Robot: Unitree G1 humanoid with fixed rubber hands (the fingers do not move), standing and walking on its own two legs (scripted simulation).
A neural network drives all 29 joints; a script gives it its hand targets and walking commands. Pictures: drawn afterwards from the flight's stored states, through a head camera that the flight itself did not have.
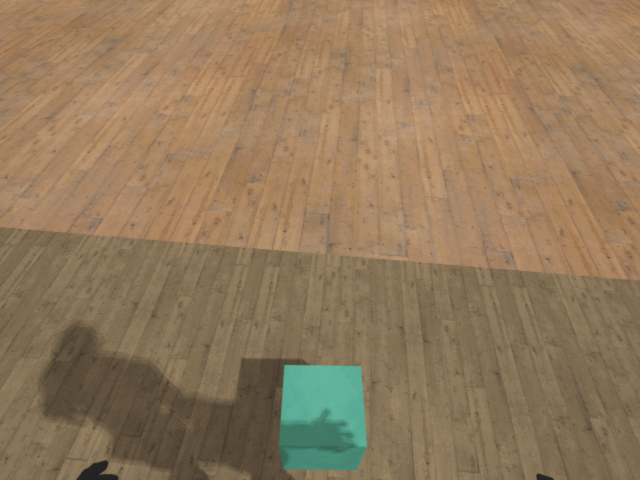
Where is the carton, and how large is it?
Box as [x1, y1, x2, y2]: [279, 365, 366, 469]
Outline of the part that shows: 284,365 279,447 283,468 356,469 366,447 360,366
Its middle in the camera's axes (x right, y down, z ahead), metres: +0.01 +0.50 +1.08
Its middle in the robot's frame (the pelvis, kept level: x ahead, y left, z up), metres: +0.40 -0.01 -0.66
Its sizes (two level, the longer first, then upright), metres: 0.210 0.200 0.250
